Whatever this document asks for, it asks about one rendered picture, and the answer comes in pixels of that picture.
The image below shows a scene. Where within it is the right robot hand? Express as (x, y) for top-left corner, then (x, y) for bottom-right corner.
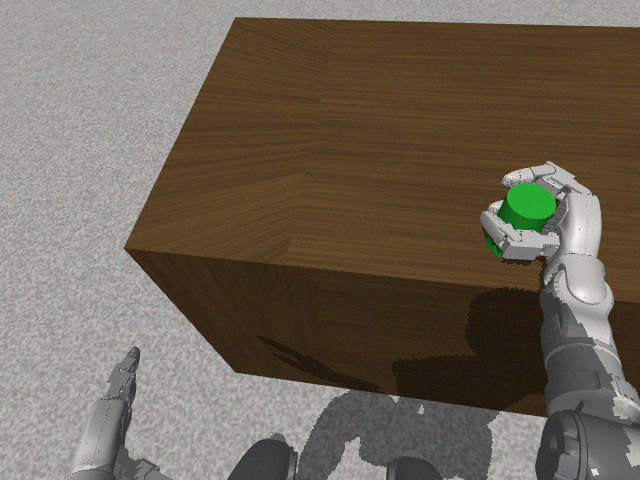
(480, 161), (602, 266)

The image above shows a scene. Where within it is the can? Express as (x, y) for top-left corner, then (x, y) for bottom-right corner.
(486, 183), (556, 259)

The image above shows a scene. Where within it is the right robot arm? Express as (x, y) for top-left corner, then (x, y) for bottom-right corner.
(535, 254), (640, 480)

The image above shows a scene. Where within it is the left robot hand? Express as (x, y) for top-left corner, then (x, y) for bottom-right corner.
(71, 347), (173, 480)

